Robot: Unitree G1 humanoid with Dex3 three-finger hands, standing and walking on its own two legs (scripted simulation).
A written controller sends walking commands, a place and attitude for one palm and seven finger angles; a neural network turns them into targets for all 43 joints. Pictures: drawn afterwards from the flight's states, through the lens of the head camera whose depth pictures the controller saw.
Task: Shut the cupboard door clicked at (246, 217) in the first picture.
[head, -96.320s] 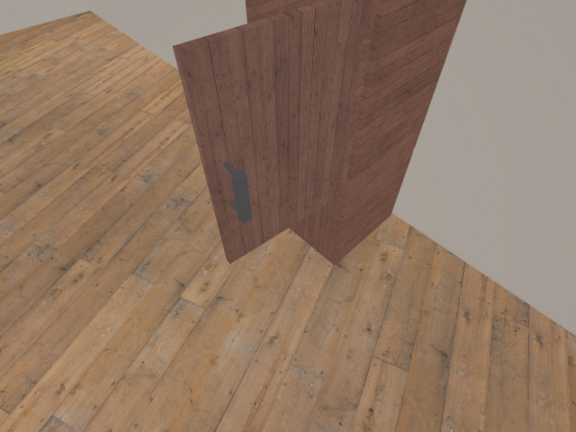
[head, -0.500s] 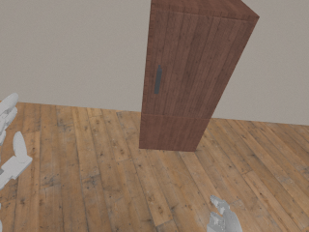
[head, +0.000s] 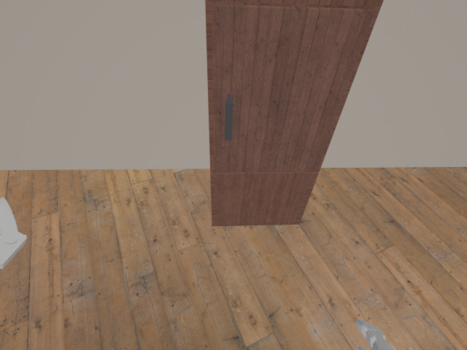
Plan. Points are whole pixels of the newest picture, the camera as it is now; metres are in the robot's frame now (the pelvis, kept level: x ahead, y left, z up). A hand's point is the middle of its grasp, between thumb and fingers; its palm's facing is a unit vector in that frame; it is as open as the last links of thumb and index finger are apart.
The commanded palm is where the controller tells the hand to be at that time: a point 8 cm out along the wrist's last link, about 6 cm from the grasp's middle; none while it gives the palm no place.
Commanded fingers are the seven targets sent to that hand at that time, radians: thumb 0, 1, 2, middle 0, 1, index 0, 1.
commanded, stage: stop stepping back and stand still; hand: left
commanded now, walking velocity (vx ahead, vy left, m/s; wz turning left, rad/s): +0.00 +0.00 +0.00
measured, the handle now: (228, 117) +0.80 +0.04 -0.05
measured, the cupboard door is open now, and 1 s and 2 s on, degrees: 0 0 0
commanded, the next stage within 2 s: let the arm hang, fingers relaxed in 0.20 s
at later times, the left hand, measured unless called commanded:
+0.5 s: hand out of the picture +0.13 +0.24 -0.10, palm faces +0.03 -0.94 -0.35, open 7.4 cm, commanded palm none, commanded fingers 0.00 0.90 0.90 -0.20 -0.30 -0.20 -0.30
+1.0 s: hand out of the picture -0.12 +0.21 -0.16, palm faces +0.05 -0.98 -0.20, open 7.3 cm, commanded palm none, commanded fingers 0.00 0.90 0.90 -0.20 -0.30 -0.20 -0.30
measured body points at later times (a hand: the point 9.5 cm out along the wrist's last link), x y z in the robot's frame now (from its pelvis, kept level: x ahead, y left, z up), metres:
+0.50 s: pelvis -0.02 +0.02 +0.00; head -0.03 +0.00 +0.45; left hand +0.12 +0.29 -0.07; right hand +0.13 -0.24 -0.12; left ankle +0.02 +0.12 -0.73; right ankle -0.07 -0.08 -0.73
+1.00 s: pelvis -0.03 +0.04 +0.01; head -0.02 +0.04 +0.46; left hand -0.12 +0.26 -0.14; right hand -0.06 -0.17 -0.15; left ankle +0.02 +0.12 -0.73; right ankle -0.07 -0.08 -0.73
